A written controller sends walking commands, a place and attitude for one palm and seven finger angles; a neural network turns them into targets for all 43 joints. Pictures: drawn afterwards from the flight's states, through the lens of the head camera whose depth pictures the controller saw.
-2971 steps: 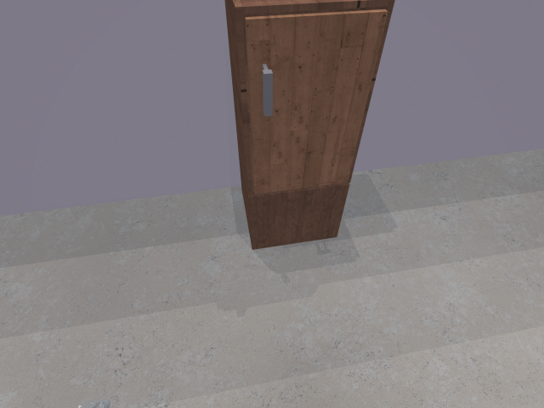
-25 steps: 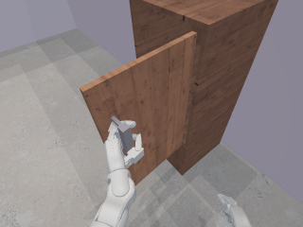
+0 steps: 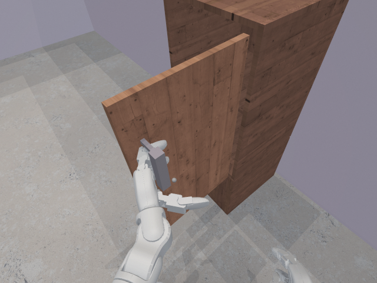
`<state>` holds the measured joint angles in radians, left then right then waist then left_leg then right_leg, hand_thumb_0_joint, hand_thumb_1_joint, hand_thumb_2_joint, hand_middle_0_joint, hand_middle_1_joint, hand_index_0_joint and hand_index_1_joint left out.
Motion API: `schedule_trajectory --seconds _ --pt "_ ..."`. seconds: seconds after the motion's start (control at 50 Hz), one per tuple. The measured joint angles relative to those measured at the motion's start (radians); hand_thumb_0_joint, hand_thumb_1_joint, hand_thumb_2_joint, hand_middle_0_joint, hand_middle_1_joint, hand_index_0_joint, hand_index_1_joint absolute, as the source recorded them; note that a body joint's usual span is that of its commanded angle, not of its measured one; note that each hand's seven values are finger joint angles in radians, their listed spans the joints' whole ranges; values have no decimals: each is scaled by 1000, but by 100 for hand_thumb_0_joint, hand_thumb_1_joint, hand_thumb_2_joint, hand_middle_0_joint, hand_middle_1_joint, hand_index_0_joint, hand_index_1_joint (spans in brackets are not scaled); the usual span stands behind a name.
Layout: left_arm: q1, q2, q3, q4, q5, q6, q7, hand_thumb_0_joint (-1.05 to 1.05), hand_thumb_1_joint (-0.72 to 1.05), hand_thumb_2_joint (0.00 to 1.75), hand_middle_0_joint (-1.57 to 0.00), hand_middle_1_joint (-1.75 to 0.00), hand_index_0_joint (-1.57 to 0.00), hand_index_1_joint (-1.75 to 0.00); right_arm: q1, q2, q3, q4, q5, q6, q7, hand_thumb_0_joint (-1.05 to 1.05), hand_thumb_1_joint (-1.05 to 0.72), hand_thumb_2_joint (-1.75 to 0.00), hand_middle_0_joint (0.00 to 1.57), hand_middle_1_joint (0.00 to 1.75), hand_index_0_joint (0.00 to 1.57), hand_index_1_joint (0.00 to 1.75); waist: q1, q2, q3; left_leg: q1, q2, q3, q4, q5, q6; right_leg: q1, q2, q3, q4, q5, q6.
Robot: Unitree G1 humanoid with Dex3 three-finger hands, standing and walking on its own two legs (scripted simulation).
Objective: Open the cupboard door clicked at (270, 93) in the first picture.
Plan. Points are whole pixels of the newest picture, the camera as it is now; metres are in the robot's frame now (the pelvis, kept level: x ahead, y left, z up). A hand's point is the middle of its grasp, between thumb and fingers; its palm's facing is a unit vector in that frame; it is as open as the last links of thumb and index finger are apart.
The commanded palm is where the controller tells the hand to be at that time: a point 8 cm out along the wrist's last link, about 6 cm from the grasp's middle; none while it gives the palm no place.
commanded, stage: open thumb and fingers to let go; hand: left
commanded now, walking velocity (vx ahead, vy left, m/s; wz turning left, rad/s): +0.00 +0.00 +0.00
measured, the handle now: (154, 164) +0.35 +0.09 +0.07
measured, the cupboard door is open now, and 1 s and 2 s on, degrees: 93 97 96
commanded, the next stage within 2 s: slide the hand sideways off the handle in 0.14 s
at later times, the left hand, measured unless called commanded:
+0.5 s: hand (177, 202) +0.26 +0.04 +0.07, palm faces -0.21 -0.98 +0.03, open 16.2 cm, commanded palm +0.25 +0.09 +0.07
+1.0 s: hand (155, 213) +0.24 +0.07 +0.07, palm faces -0.12 -0.99 +0.02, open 16.0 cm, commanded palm +0.21 +0.15 +0.07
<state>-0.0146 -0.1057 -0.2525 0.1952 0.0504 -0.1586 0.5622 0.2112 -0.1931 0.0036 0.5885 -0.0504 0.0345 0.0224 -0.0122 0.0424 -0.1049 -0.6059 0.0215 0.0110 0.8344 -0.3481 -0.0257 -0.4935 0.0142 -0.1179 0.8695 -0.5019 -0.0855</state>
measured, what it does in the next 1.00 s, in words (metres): stands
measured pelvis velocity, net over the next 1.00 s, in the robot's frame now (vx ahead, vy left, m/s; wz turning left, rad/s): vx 0.00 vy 0.02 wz -0.04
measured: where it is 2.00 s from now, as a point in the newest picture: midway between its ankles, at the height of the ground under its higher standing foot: outside the picture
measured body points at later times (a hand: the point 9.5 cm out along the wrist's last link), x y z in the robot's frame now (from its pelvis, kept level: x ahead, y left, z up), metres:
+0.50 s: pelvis -0.01 +0.02 +0.00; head +0.00 -0.01 +0.45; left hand +0.27 +0.09 +0.07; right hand +0.15 -0.20 -0.10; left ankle +0.04 +0.14 -0.70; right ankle -0.03 -0.06 -0.70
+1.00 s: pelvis +0.00 +0.02 +0.00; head +0.02 +0.00 +0.45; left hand +0.24 +0.13 +0.08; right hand +0.17 -0.21 -0.08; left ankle +0.04 +0.14 -0.70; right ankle -0.03 -0.06 -0.70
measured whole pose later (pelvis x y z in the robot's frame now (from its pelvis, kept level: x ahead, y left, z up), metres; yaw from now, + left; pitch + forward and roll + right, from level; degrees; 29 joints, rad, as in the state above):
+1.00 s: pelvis +0.00 +0.02 +0.00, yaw -2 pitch +6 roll +1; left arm 0.32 0.06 -0.21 -0.08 -0.07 -0.27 0.05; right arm 0.25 -0.21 0.03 0.46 0.00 0.00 0.02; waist -0.02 0.03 -0.08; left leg -0.58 0.03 0.05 0.84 -0.37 0.00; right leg -0.48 0.02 -0.07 0.87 -0.50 -0.06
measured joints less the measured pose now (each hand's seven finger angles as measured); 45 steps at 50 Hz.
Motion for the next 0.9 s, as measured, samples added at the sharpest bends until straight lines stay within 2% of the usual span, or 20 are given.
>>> schedule_trajectory --seconds 0.08,0.16,0.26,0.28,0.32,0.38,0.4,0.44,0.5,0.58,0.66,0.74,0.9 --pt "5 3 -10 -8 -2 6 -2 -1 -48 31 -24 -81 -24 -81 5 3 2 -1 0 -5 3 1 -91 -90 20 29 20 30 -1 0 -1 1 1 4 3 -2 3 1 0 4 0 1 3" --pt "16 7 -24 -19 -8 13 -16 -1 -50 30 -29 -68 -28 -71 3 5 5 -2 0 -9 4 1 -91 -90 20 30 20 30 0 2 -1 5 1 4 4 -3 6 7 1 5 -3 4 6" --pt "0 6 -35 -6 -2 15 -4 -1 -50 30 -35 -58 -33 -62 -14 6 7 2 -2 -18 6 1 -91 -90 20 30 20 30 2 4 0 -4 1 2 18 -5 10 2 1 2 4 4 9" --pt "2 10 -33 -8 6 11 -22 -1 -50 30 -35 -56 -33 -60 -18 5 9 1 0 -18 9 1 -91 -90 20 30 20 30 0 2 4 -5 -1 2 19 -4 12 0 -2 2 8 4 10" --pt "14 43 -30 -17 4 -22 -143 -1 -50 30 -34 -52 -29 -55 -12 1 10 -17 11 -13 13 1 -91 -90 20 30 20 30 3 -3 9 -10 -8 2 18 1 16 -7 -9 1 15 3 11" --pt "30 120 -40 -26 -47 -80 -369 -1 -50 30 -28 -45 -22 -47 3 -12 13 -43 29 -16 5 1 -91 -90 20 30 20 30 6 6 16 -15 -13 2 23 4 21 -11 -15 0 21 4 16" --pt "35 137 -45 -29 -71 -93 -423 -1 -50 30 -26 -43 -20 -45 6 -17 14 -49 36 -19 1 1 -91 -90 20 30 20 30 6 11 19 -12 -13 3 23 4 23 -9 -15 2 21 5 17" --pt "43 147 -52 -28 -116 -105 -483 -1 -50 30 -23 -39 -18 -40 10 -24 19 -54 47 -24 -7 1 -91 -90 20 30 20 30 4 17 25 -3 -11 9 20 4 25 -1 -13 8 15 9 21" --pt "51 124 -45 -24 -141 -99 -478 -1 -51 30 -20 -35 -16 -36 15 -25 24 -57 52 -28 -11 1 -91 -90 20 30 20 30 0 12 31 11 -8 22 9 7 29 6 -12 21 8 17 25" --pt "72 101 -40 -41 -108 -96 -433 -1 -51 30 -17 -32 -17 -33 28 -19 25 -70 48 -29 -1 1 -91 -90 20 30 20 30 -5 -2 29 19 -5 36 1 9 31 6 -10 35 5 21 27" --pt "115 104 -36 -81 -82 -107 -421 -1 -50 30 -17 -31 -17 -32 40 -14 26 -84 45 -24 7 1 -91 -90 20 30 20 30 -9 -10 27 21 -1 43 3 4 31 5 -6 43 7 20 27" --pt "147 128 -30 -116 -79 -108 -440 -1 -50 30 -18 -32 -17 -31 40 -14 30 -90 45 -18 2 1 -91 -90 20 30 20 30 -10 -12 32 24 1 43 6 -1 31 8 -4 44 7 17 28" --pt "248 157 14 -205 -117 -95 -498 -1 -50 30 -20 -32 -21 -32 34 -13 32 -101 51 -22 -10 1 -91 -90 20 30 20 30 -8 -15 26 38 6 46 -7 -7 27 23 2 48 -12 16 27"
